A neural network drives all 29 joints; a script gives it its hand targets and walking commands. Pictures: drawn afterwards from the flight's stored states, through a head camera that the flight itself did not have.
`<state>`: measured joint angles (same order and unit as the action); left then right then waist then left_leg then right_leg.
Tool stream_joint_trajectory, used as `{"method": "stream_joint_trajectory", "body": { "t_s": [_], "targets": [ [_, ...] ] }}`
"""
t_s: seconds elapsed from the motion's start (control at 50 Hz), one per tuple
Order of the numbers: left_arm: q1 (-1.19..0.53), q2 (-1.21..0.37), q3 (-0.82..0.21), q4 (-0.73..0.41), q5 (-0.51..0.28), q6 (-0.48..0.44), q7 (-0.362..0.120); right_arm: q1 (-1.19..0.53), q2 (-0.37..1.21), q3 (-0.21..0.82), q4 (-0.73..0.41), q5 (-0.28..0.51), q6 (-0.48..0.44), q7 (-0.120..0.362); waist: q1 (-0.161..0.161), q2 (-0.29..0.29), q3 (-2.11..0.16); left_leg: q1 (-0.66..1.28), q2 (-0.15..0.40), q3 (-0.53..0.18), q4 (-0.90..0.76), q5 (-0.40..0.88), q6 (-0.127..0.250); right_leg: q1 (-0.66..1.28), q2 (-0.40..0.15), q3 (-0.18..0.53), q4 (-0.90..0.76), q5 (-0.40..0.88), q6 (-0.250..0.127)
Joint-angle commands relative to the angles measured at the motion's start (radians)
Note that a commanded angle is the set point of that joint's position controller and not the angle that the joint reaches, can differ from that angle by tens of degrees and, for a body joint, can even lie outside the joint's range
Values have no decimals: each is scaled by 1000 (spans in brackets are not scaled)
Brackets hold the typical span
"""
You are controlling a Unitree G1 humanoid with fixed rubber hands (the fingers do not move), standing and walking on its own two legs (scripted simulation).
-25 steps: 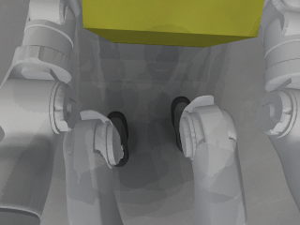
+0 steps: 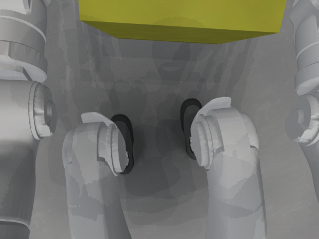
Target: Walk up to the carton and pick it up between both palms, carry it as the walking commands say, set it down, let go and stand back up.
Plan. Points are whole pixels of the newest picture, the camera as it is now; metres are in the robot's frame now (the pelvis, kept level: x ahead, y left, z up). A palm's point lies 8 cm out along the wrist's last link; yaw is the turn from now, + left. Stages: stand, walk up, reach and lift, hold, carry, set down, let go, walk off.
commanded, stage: set down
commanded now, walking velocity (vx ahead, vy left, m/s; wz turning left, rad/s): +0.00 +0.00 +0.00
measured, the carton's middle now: out of the picture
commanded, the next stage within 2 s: let go in 1.26 s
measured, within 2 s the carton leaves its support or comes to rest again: neither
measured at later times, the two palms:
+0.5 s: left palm out of the picture +0.60 +0.15 -0.02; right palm out of the picture +0.51 -0.31 -0.03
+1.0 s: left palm out of the picture +0.60 +0.15 +0.12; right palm out of the picture +0.51 -0.31 +0.11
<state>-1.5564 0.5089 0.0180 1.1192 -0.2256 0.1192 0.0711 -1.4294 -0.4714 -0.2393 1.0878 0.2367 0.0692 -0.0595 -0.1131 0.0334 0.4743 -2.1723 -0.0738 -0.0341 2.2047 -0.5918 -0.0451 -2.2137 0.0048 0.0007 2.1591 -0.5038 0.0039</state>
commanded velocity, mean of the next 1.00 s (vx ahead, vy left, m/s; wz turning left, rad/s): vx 0.00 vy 0.00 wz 0.00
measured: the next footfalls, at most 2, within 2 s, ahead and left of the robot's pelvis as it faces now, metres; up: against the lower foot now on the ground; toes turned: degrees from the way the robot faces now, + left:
none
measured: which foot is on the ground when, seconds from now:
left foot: down 0.00-1.00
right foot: down 0.00-1.00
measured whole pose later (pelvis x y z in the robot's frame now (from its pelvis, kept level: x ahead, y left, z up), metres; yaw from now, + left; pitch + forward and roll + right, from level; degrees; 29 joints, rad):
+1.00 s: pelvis +0.00 +0.00 +0.22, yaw -1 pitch +27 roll +1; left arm -1.42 0.52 0.15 0.76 -0.15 0.34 0.01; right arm -1.28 -0.49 -0.29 0.66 0.21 0.31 -0.01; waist -0.11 0.03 0.52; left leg -1.47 -0.04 -0.01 1.42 -0.42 -0.01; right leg -1.51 0.01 0.04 1.40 -0.36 0.01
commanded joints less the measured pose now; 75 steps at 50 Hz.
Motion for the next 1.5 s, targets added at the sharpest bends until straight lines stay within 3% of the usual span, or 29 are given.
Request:
{"method": "stream_joint_trajectory", "body": {
  "t_s": [0.0,0.04,0.06,0.08,0.12,0.14,0.24,0.38,0.52,0.6,0.62,0.64,0.66,0.7,0.78,0.8,0.9,0.92,0.94,0.98,1.0,1.04,1.08,1.14,1.2,1.22,1.28,1.38,1.48],
  "targets": [
    [-261,136,23,-132,-4,1,-1,-220,-180,2,-172,23,3,-2,-62,28,-1486,497,47,69,-166,162,40,721,-28,-53,-164,287,28],
    [-230,152,39,-76,10,16,6,-219,-186,-12,-152,16,29,1,-54,13,-1489,503,36,82,-185,152,42,738,-17,-67,-164,284,31],
    [-250,143,53,-257,18,12,11,-185,-155,-8,-250,25,29,1,-32,38,-1602,576,25,92,-191,241,37,818,-9,-54,-169,375,21],
    [-251,143,43,-279,3,20,7,-209,-205,-33,-338,9,27,-3,-85,-13,-1675,578,23,89,-176,274,36,847,2,-72,-167,425,30],
    [-291,182,77,-347,32,35,16,-160,-212,-42,-305,14,57,-4,-65,55,-1685,636,27,94,-212,229,31,836,-4,-61,-197,369,21],
    [-242,183,74,-291,36,53,16,-185,-219,-49,-354,9,62,-2,-64,-8,-1677,624,24,81,-234,209,43,826,0,-81,-204,349,32],
    [-216,155,95,-316,53,92,6,-151,-208,-56,-378,-3,99,9,-47,51,-1661,672,16,84,-297,211,39,804,7,-67,-274,324,22],
    [-182,151,131,-291,88,117,-16,-130,-162,-52,-384,-19,132,22,-9,-7,-1716,669,7,93,-403,187,48,934,16,-56,-370,336,33],
    [-188,134,133,-375,73,134,-37,-98,-176,-101,-411,-66,154,24,-76,17,-1814,760,-14,82,-508,232,38,982,34,-62,-482,379,29],
    [-186,134,135,-329,82,150,-50,-137,-185,-93,-450,-62,161,39,-64,-29,-1750,731,-10,86,-591,161,48,983,35,-67,-564,296,32],
    [-167,163,178,-341,117,159,-50,-141,-196,-74,-462,-47,182,43,9,8,-1789,747,-11,115,-610,137,43,1026,28,-47,-594,258,33],
    [-155,164,174,-356,120,159,-57,-73,-176,-102,-410,-65,186,45,-35,1,-1786,777,-12,92,-640,137,50,1065,27,-48,-618,280,31],
    [-186,189,182,-514,116,153,-56,-99,-152,-53,-555,-26,190,43,6,-8,-1940,862,-18,99,-643,242,57,1175,33,-25,-628,381,36],
    [-155,164,146,-386,87,189,-53,-138,-228,-85,-543,-40,208,33,-50,-22,-1974,908,-21,83,-681,210,55,1181,39,-58,-647,347,38],
    [-172,205,179,-509,96,196,-52,-86,-186,-62,-528,-8,227,38,-14,40,-2013,1056,-28,90,-741,320,42,1232,46,-41,-723,433,26],
    [-128,161,146,-465,65,204,-54,-76,-193,-74,-528,-17,221,36,-57,-29,-1990,1040,-22,67,-766,336,49,1249,50,-61,-730,465,32],
    [-139,160,143,-454,74,193,-64,-73,-200,-100,-520,-35,213,43,-60,5,-1930,1103,-19,71,-856,346,38,1272,48,-52,-825,466,29],
    [-139,180,175,-555,79,187,-57,-100,-205,-75,-640,-23,210,44,-17,2,-2040,1202,-25,67,-872,428,40,1338,53,-32,-841,528,29],
    [-138,186,163,-431,83,203,-60,-79,-204,-80,-512,-14,221,44,-36,22,-1947,1134,-16,74,-891,340,38,1313,45,-34,-857,457,24],
    [-131,172,147,-555,68,205,-50,-102,-215,-75,-652,-21,222,46,-29,8,-2111,1295,-21,62,-939,421,37,1429,61,-42,-889,522,29],
    [-98,192,164,-436,87,212,-55,-28,-231,-93,-482,-60,233,39,-46,-22,-1969,1204,-18,67,-958,339,35,1408,61,-33,-914,451,27],
    [-149,151,136,-449,53,204,-65,-98,-217,-94,-550,-56,222,42,-68,-31,-1924,1222,-14,58,-1005,284,34,1425,58,-48,-963,395,28],
    [-132,158,140,-505,77,190,-65,-44,-182,-82,-525,-44,210,53,-39,56,-1959,1373,-10,36,-1085,397,29,1438,51,-35,-1030,467,15],
    [-69,143,170,-262,104,189,-80,-36,-159,-57,-372,-82,205,70,-20,-36,-1665,1214,4,39,-1147,274,40,1371,46,-39,-1090,345,31],
    [-38,71,186,-243,177,110,-110,8,-62,-64,-345,-112,133,86,1,25,-1457,1101,11,43,-1173,347,28,1297,29,-8,-1132,451,28],
    [-15,43,179,-237,183,96,-110,38,-74,-104,-330,-164,113,93,-44,-22,-1438,1091,17,12,-1179,367,23,1259,39,-35,-1122,486,29],
    [99,10,237,-40,252,97,-123,69,-9,-132,-267,-240,116,98,3,-60,-1286,964,13,32,-1223,233,29,1257,34,-14,-1175,351,41],
    [245,-45,297,-134,334,79,-96,190,17,-160,-282,-294,101,127,9,-3,-1310,1086,7,41,-1290,326,18,1353,21,-20,-1260,378,42],
    [432,-80,274,-483,334,34,-34,470,19,-134,-425,-273,62,154,-6,9,-1634,1252,-4,45,-1337,609,16,1703,23,26,-1279,772,9]
  ]
}}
